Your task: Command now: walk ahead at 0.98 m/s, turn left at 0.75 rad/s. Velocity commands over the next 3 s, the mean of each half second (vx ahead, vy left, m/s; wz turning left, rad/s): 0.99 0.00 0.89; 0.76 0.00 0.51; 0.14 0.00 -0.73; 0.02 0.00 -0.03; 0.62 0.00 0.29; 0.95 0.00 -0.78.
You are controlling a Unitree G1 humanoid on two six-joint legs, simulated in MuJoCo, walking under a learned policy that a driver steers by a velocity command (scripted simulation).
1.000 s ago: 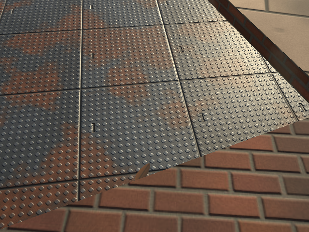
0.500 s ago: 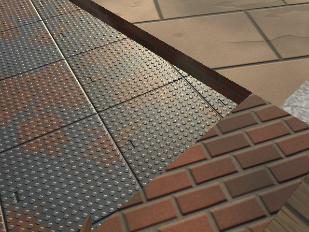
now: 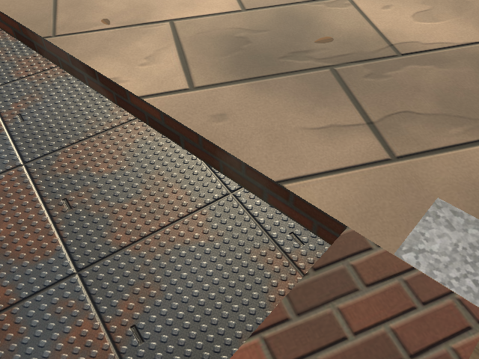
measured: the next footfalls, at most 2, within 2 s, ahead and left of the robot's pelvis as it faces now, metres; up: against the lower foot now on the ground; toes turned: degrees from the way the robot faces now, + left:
left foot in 0.10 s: +0.20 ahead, +0.00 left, +0.01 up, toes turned +7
right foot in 0.48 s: +0.59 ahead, -0.11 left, +0.01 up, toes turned +34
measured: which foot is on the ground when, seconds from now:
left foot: up 0.00-0.08, down 0.10-0.48, up 0.50-0.90, down 0.92-1.00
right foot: down 0.00-0.10, up 0.12-0.46, down 0.48-0.90, up 0.92-1.00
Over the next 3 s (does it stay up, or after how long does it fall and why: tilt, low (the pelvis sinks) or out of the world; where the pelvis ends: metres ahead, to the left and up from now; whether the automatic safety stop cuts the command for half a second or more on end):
stays up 1.52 0.68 -0.16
